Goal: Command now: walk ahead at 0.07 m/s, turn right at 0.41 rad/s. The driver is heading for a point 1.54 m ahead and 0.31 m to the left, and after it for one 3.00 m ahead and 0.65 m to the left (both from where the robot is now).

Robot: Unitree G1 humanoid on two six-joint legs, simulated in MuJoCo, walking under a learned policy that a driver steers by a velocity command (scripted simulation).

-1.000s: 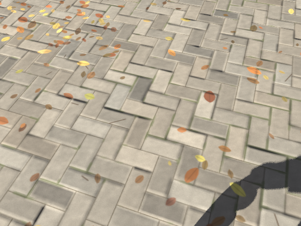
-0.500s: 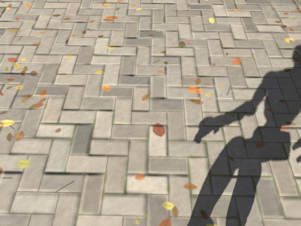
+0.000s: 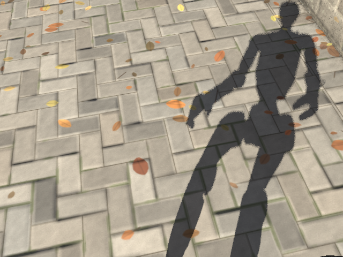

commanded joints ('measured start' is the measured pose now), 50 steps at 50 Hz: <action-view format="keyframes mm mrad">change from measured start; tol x32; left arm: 1 -57 140 34 -84 6 2 17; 50 -59 45 0 33 -1 6 7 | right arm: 1 73 -75 -20 -29 7 3 3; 50 62 -59 -7 -103 -24 3 23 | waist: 1 -31 -134 -198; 50 -54 127 -132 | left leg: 1 122 -3 23 -79 73 -6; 9 412 173 -129 -498 533 187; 14 281 115 -192 -537 211 193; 21 230 10 -151 -358 239 169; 26 -14 -15 14 231 -300 55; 35 371 -62 204 -417 120 94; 38 610 387 -473 -539 797 472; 50 395 153 -86 -613 240 307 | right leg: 1 89 -243 227 -110 59 -143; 9 65 -80 36 73 -210 38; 25 276 -533 303 -91 394 -243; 32 267 -379 -50 -42 414 -120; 39 -316 -127 -31 801 -545 152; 50 40 -185 -72 299 -220 168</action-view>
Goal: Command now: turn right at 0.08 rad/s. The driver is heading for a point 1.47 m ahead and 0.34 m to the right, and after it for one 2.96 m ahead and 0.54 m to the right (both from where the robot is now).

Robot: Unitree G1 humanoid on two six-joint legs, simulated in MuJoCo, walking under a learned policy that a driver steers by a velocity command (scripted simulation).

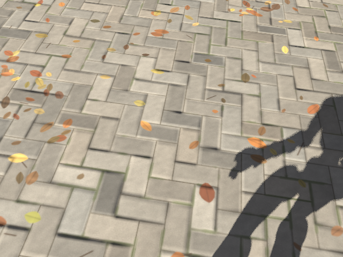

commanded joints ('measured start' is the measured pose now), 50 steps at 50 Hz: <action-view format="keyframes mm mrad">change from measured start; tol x32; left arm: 1 -32 71 4 -63 -6 -11 -8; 50 24 46 5 -114 15 -107 -47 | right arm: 1 -9 -142 -34 -30 -13 -14 2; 50 210 -149 -48 137 57 -78 -9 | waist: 1 -34 185 -82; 13 7 -203 -101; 22 -92 258 -22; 40 -119 95 106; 47 150 -72 -537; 50 27 -20 -155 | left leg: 1 35 257 -183 -153 79 150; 15 -227 16 -16 361 -399 -24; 20 293 69 -11 -48 -69 -27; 23 260 465 -615 -309 -562 175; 44 345 335 139 73 1055 64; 47 -324 24 -99 912 -411 -68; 50 -346 149 -68 790 -298 -101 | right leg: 1 117 -16 -3 -141 -14 -10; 8 192 -54 72 -331 473 -119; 17 208 -173 463 -581 -263 -297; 23 -434 40 197 198 -159 -111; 32 -431 -22 77 158 258 -59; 42 -145 72 -135 -267 166 -176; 46 954 -305 405 -323 404 -415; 50 481 -263 130 -484 935 -352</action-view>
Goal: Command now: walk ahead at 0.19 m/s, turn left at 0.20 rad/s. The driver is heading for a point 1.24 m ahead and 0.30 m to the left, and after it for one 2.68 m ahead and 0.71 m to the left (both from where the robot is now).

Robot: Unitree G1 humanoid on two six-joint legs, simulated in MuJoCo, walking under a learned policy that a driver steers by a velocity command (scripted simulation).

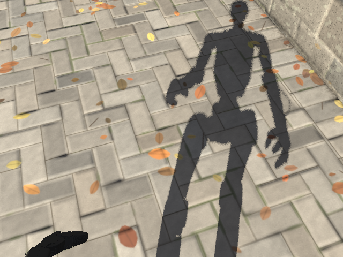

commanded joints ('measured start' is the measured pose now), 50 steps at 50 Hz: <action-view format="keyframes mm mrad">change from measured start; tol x16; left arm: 1 94 77 32 6 -5 -24 4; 32 -14 116 46 84 -32 -17 3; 39 332 296 90 175 13 -44 6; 50 349 164 36 203 -34 -28 28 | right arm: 1 -8 -107 -38 -77 -13 8 -20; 19 -46 -305 -108 -293 -51 68 -4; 50 -394 -17 -3 -405 -29 -38 21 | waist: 1 40 -78 -164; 16 -2 -72 -134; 19 30 367 -211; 22 16 100 -174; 36 93 148 -125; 40 88 -219 -32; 50 148 -118 -10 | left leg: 1 -260 74 -47 48 45 -30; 9 -166 63 40 -283 372 -68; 15 -131 44 77 -482 315 -5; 17 5 7 78 -615 486 65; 18 96 136 -146 -692 818 148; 20 256 320 -638 -888 223 401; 23 121 236 -492 -942 -147 261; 36 -147 79 -401 -843 -113 193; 41 -695 -40 -170 -55 74 54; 50 -433 6 30 -434 442 -24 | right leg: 1 332 -288 183 -207 731 -175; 5 132 -266 17 -285 765 -178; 15 262 -313 -38 -91 482 -126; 17 220 -269 -66 40 256 -43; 19 -167 27 -45 557 -566 97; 22 -314 -40 175 635 -356 30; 36 213 23 107 -82 -65 63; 40 412 -433 824 -400 -690 -190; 50 315 -179 296 -380 112 -123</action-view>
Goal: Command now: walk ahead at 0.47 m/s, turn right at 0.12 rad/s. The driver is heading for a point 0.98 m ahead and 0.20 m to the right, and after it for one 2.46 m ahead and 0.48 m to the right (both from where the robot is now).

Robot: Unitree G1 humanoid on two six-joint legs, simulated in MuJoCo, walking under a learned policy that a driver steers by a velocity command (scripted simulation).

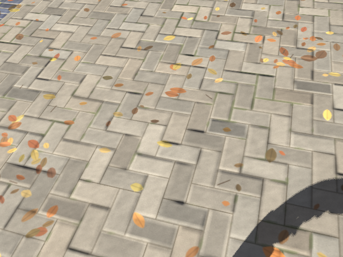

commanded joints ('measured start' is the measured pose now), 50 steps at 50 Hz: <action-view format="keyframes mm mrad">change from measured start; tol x32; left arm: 1 -18 176 28 -56 -8 -3 11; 50 -143 185 34 -185 25 -20 4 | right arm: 1 -197 -2 10 -123 9 -40 18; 11 263 -179 -65 -8 -21 -32 6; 50 -99 -52 -1 96 19 -22 25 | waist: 1 12 -166 94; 11 -215 203 -396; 18 -71 65 71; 29 -118 -7 108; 34 -7 -312 -375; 50 -25 -87 89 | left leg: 1 -6 -33 54 -205 74 -28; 7 323 -80 45 -426 52 30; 10 1163 342 -443 -401 -20 260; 17 503 217 -99 -716 45 217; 28 622 242 190 -693 169 152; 32 510 158 292 -104 565 65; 34 -76 -94 30 504 -502 -23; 35 -174 -41 -34 535 -417 2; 50 -29 47 17 -168 296 0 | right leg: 1 -24 -171 177 -113 226 -153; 8 -43 -173 194 168 540 -86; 12 -723 -58 115 999 -242 18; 29 -506 -85 -49 371 145 -43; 32 13 54 -111 319 117 -130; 34 469 -341 836 43 -195 -404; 40 -73 -216 296 -56 207 -234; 50 -8 -195 -29 -181 295 -154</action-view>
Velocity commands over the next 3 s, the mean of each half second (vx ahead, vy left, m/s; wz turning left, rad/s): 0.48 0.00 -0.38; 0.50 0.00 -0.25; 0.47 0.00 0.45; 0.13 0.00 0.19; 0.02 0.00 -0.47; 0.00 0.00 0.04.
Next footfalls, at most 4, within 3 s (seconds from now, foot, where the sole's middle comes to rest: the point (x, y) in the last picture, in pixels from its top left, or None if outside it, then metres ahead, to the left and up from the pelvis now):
0.18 left None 0.25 0.15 -0.79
0.64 right None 0.45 -0.20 -0.79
1.22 left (234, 186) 0.82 -0.11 -0.79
1.64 right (278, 147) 1.05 -0.33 -0.79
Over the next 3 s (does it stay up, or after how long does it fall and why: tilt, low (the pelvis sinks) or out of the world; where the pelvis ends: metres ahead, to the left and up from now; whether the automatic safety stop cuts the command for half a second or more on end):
stays up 0.96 -0.25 -0.02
